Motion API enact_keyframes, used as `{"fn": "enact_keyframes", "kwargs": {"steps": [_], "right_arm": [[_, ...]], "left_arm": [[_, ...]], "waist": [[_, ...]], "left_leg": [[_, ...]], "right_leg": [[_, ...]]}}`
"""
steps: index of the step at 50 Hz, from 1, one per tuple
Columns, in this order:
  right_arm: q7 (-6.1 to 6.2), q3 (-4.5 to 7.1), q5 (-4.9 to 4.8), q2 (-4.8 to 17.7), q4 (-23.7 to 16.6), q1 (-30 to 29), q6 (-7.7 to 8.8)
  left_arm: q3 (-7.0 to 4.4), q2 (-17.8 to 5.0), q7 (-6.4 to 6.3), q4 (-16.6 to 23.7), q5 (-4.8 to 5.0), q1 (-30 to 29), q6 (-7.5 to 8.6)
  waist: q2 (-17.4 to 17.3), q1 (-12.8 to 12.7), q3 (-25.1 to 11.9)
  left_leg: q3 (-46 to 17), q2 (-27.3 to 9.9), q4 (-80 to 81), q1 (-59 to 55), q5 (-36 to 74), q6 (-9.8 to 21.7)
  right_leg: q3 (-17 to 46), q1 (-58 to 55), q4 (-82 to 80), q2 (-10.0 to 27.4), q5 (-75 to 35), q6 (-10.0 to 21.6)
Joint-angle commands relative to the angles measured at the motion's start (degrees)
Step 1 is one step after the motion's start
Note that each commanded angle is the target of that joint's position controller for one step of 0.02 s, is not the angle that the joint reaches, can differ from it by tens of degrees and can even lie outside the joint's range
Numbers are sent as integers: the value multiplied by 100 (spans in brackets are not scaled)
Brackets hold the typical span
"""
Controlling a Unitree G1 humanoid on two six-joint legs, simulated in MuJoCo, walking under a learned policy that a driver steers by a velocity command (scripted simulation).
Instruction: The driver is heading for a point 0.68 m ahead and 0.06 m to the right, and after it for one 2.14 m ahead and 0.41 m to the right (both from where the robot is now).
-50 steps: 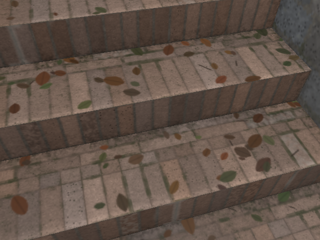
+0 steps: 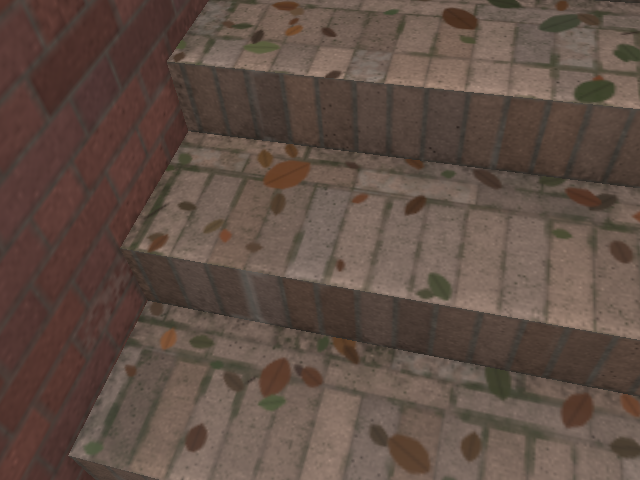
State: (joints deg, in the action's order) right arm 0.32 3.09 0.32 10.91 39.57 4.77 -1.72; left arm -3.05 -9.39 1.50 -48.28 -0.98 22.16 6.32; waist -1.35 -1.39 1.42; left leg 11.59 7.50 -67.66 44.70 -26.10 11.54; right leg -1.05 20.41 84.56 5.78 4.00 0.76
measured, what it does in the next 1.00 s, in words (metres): climbs: right foot 0.17 m higher, then left foot 0.17 m higher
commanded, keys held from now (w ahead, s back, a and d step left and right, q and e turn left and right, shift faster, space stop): w+q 0.16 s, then w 0.10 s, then w+e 0.62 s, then e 0.12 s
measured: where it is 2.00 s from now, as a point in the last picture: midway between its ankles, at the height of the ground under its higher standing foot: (434, 56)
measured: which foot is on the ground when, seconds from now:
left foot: down 0.00-0.44, up 0.46-0.88, down 0.90-1.00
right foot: up 0.00-0.40, down 0.42-0.92, up 0.94-1.00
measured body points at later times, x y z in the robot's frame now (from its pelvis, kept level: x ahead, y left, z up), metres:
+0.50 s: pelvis +0.33 -0.02 +0.18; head +0.34 -0.01 +0.63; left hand +0.51 +0.19 +0.09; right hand +0.36 -0.27 +0.05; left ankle +0.16 +0.04 -0.43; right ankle +0.41 -0.07 -0.46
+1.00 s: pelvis +0.63 +0.04 +0.34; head +0.69 +0.03 +0.79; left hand +0.68 +0.30 +0.21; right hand +0.86 -0.18 +0.28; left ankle +0.75 +0.12 -0.29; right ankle +0.46 -0.07 -0.25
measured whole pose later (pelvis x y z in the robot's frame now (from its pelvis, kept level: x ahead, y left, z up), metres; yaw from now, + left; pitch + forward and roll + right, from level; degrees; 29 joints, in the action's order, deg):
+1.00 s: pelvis +0.63 +0.04 +0.34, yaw -9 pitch +4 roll +2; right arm 3.8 -0.4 1.7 7.3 31.1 -1.0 1.2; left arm -6.4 -13.0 1.2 -48.1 -0.3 23.1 6.6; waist 2.3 -2.7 2.5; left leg 9.2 -2.4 -67.1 47.1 -23.7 4.3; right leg 11.5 23.0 78.3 -6.6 7.9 2.7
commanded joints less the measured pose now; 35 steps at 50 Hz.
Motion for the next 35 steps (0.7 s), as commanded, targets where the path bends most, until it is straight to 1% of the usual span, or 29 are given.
{"fn": "enact_keyframes", "kwargs": {"steps": [1,2,3,5,6,7,9,10,11,12,13,14,15,16,17,18,19,20,21,22,23,24,25,27,29,31,33,34,35], "right_arm": [[130,225,125,310,167,606,348],[151,178,202,145,412,815,442],[142,170,192,146,576,922,505],[107,153,134,224,704,1261,589],[87,99,112,139,780,1524,636],[56,75,141,185,831,1801,694],[9,102,185,420,1071,2432,790],[1,110,194,500,1168,2488,825],[-49,103,136,420,1280,2652,807],[13,101,164,367,1350,2829,774],[170,104,67,289,1335,2978,736],[259,124,-22,451,1291,2926,686],[348,135,-90,423,1260,3068,671],[380,142,-100,418,1217,2961,678],[376,96,-109,269,1196,2634,644],[356,197,-78,678,899,2363,711],[350,286,-58,934,814,2257,789],[270,355,-70,1114,710,2032,904],[139,387,-99,1221,614,1809,991],[52,398,-45,1034,480,1763,1168],[-177,314,-56,340,99,1795,1157],[-286,184,370,169,-33,1961,1151],[-282,99,412,-166,-306,1734,1044],[-146,-122,467,-448,-534,1349,853],[-37,-305,373,-742,-663,1165,647],[28,-373,315,-664,-748,791,531],[37,-362,382,-438,-1011,43,486],[79,-389,351,-583,-1068,-265,475],[79,-404,402,-567,-1247,-470,437]], "left_arm": [[89,148,-63,1509,-215,-807,248],[212,303,-104,1509,-260,-800,222],[341,537,-158,1601,-328,-762,117],[426,489,-202,1660,-317,-957,-15],[452,492,-209,1769,-386,-1371,-63],[439,409,-246,1776,-338,-1620,-113],[524,587,-238,1998,-314,-2278,-193],[573,686,-244,2155,-294,-2594,-221],[696,898,-246,2439,-374,-3191,-265],[708,940,-255,2614,-409,-3754,-276],[725,921,-220,2804,-426,-4056,-314],[715,780,-167,2741,-318,-3904,-400],[684,758,-156,2825,-318,-4110,-397],[612,626,-134,2634,-203,-3857,-453],[634,815,-145,2187,-166,-3161,-529],[549,647,-139,2128,-46,-2721,-509],[419,491,-172,1866,66,-2149,-524],[199,-40,-233,1649,82,-1516,-604],[61,-380,-272,1542,61,-1163,-624],[-111,-668,-313,1392,-18,-693,-582],[-242,-1125,-293,917,26,-297,-552],[-213,-746,-292,944,90,-680,-529],[-164,-469,-293,821,76,-1104,-413],[-101,-121,-262,354,-15,-1021,-202],[-64,-74,-173,-13,-18,-680,-100],[-13,-142,-115,-165,35,-426,-26],[15,-342,-124,-86,34,-312,72],[-17,-513,-157,-211,-40,61,130],[-76,-738,-204,-209,9,283,167]], "waist": [[483,78,-407],[527,-1,-206],[499,-165,-71],[402,-136,9],[516,-93,9],[470,46,-55],[-122,359,-186],[-194,356,-65],[-110,404,188],[-135,591,238],[-48,697,150],[-89,711,-39],[-141,749,-75],[-13,691,-240],[-103,361,-884],[-419,148,-1098],[-764,-200,-1515],[-929,-568,-1684],[-937,-808,-1720],[-456,-1097,-1775],[2101,-759,-1715],[1048,-294,-1756],[459,137,-965],[-487,408,-155],[-290,549,84],[-114,514,384],[-84,381,287],[349,186,95],[470,120,32]], "left_leg": [[-5249,-1415,4458,-2129,-1187,562],[-4625,-1254,4479,-2076,-556,479],[-3907,-1010,4339,-1940,239,303],[-3325,-1044,4273,-2208,1448,245],[-3189,-943,4216,-2127,1856,161],[-3023,-931,4145,-2238,2541,35],[-3444,-1140,4448,-3139,2678,-5],[-3378,-1144,4560,-3223,2320,-34],[-3264,-1003,4748,-2920,1535,-225],[-3248,-973,5029,-2923,1548,-199],[-3473,-1146,5421,-3040,1982,-72],[-3221,-1227,6052,-3177,2684,81],[-3154,-1435,6333,-3436,3833,61],[-2664,-1477,6485,-3618,5118,-58],[-1746,-1192,6031,-3627,7438,-289],[-1626,-1276,5544,-3482,9646,-335],[-1774,-1725,4882,-3825,11382,-312],[-1890,-1920,4089,-4236,12029,-292],[-1776,-1810,2932,-4212,11856,-268],[-1871,-1416,924,-3245,9007,-351],[-1551,230,-2386,-710,1559,-963],[-1993,-119,-3850,-258,1821,-734],[-1923,-392,-4381,157,2092,-679],[-1780,-617,-4926,897,2192,-549],[-1613,-723,-5031,1366,1935,-595],[-1337,-876,-4452,1856,1720,-685],[-950,-974,-3477,1458,2002,-829],[-671,-842,-4375,1890,1783,-871],[-822,-986,-4388,2344,1560,-885]], "right_leg": [[690,3172,2900,-391,-99,243],[622,3628,3350,-407,100,319],[708,3848,3354,-293,119,348],[499,4475,3164,-170,292,232],[457,4604,3066,-162,293,167],[165,4848,3345,-238,291,138],[-28,6050,4553,-267,819,274],[-30,6425,4608,-239,1027,336],[-134,6443,3942,-166,1147,355],[-292,6434,3736,-210,1136,375],[-117,6132,3158,-111,1159,363],[-617,5546,2374,-220,1154,314],[-493,4872,1619,-83,1194,378],[-848,4056,767,-204,1195,414],[-1185,2674,463,-585,1231,646],[-1255,1499,-702,-802,1602,683],[-1120,732,-906,-922,1589,733],[-1021,490,-1450,-1000,1945,797],[-918,-89,-2636,-1284,2456,861],[692,-1039,-3601,-786,2608,1368],[4496,-1892,-5550,1084,1067,2693],[5566,-1168,-6543,845,2438,2498],[5006,-446,-6653,754,3951,2137],[3468,388,-6281,393,2810,1626],[2227,500,-6186,46,1508,1318],[1622,521,-6222,-151,833,1219],[1544,801,-6440,-289,-72,1181],[1857,356,-6519,-71,-657,1414],[2097,-142,-6617,31,-709,1418]]}}
Velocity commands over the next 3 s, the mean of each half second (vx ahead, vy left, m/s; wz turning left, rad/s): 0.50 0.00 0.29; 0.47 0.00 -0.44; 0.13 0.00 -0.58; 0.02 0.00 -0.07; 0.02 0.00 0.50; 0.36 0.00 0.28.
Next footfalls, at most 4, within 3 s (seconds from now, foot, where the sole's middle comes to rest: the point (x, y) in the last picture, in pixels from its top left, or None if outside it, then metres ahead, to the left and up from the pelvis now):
0.42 right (410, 435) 0.45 -0.07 -0.50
0.90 left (294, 212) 0.79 0.12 -0.33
1.52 right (507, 51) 1.01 -0.26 -0.16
2.14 left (396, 38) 1.07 -0.07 -0.16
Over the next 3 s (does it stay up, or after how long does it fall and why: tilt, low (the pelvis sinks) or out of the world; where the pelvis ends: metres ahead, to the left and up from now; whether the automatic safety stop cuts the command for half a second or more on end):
stays up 1.17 -0.17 0.62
